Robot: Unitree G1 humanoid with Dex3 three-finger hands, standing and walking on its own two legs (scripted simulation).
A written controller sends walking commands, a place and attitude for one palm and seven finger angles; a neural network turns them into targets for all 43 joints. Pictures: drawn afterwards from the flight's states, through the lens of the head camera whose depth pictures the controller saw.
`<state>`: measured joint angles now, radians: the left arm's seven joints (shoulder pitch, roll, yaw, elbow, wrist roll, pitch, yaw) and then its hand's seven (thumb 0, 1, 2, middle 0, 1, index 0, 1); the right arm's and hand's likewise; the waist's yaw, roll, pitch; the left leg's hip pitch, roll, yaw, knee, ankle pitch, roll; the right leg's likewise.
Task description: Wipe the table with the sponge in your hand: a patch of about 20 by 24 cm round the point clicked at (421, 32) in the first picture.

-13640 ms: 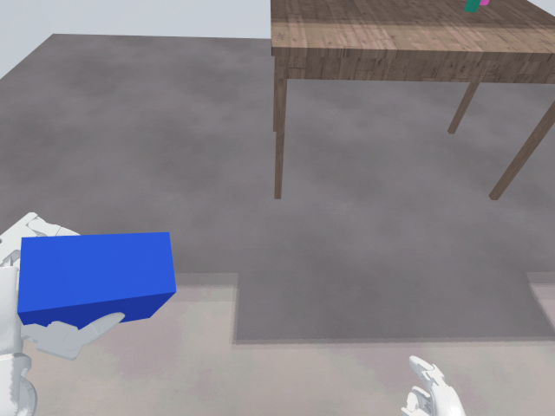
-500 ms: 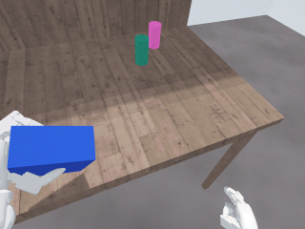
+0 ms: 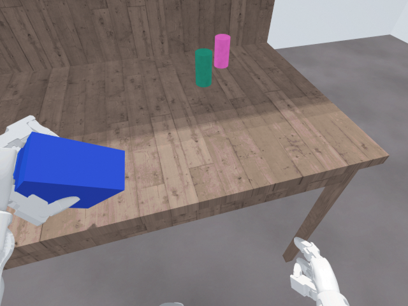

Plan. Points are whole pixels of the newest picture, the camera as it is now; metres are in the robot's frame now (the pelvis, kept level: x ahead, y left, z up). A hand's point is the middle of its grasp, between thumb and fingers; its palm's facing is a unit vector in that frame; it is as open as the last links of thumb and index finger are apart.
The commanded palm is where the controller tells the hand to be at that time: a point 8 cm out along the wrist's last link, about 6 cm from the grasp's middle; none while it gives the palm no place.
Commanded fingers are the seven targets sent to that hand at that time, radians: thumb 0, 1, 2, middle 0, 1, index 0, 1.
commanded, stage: turn the palm down, sponge in hand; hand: left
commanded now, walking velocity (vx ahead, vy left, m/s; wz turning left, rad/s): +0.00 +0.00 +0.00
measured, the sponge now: (79, 178) +0.26 +0.24 +0.16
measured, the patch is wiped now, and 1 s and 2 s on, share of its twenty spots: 0.00 0.00 0.00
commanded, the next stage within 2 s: move the sponge above the wiping area in 1.76 s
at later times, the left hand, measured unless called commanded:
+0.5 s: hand (52, 156) +0.26 +0.27 +0.20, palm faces +0.35 -0.39 -0.85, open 10.3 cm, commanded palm +0.22 +0.27 +0.24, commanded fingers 0.00 0.10 1.30 -1.20 -1.60 -1.20 -1.60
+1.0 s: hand (23, 156) +0.26 +0.32 +0.20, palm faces +0.29 -0.24 -0.93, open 10.3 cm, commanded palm +0.20 +0.29 +0.27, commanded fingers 0.00 0.10 1.30 -1.20 -1.60 -1.20 -1.60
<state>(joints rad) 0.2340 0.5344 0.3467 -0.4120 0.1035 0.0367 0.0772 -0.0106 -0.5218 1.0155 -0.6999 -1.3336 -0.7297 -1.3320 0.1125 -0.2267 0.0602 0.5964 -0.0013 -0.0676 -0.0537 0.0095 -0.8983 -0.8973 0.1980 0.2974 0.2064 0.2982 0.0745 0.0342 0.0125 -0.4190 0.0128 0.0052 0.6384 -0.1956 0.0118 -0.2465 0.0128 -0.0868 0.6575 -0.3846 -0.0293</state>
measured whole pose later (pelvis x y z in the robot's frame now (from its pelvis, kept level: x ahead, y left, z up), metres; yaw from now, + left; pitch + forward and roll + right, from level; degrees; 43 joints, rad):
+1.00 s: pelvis +0.01 +0.01 +0.01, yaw -1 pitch -2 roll -1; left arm 0.06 0.64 0.17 -0.34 0.55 0.48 -0.06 -0.01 -0.52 1.02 -0.70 -1.32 -0.73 -1.32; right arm 0.03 -0.27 0.08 0.58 0.08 0.03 -0.09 0.01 -0.90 -0.90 0.20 0.30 0.21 0.30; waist 0.13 0.13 -0.01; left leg -0.36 0.00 0.02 0.59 -0.19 0.02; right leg -0.20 0.01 -0.06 0.59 -0.36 -0.02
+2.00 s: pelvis +0.00 -0.01 +0.01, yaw -2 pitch -5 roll +0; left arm 0.12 0.65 -0.06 -0.38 0.79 0.34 -0.13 0.00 -0.52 1.02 -0.71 -1.30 -0.74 -1.30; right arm 0.00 -0.27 0.08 0.64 0.04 -0.02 -0.06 0.01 -0.90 -0.90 0.20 0.30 0.20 0.30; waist 0.14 0.13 0.02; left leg -0.28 0.02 0.01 0.52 -0.15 0.00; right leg -0.13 0.03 -0.06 0.55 -0.33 -0.04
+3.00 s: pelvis +0.01 +0.01 +0.01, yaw -1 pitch -4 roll -1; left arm -0.12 0.59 0.01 -0.13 0.83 0.38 -0.01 0.00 -0.52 1.02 -0.72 -1.28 -0.75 -1.28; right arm -0.01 -0.23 0.08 0.69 0.06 0.00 -0.04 0.01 -0.90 -0.90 0.20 0.30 0.21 0.30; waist 0.15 0.12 0.00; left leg -0.28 0.00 0.01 0.48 -0.13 0.02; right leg -0.11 0.01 -0.06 0.49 -0.31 -0.02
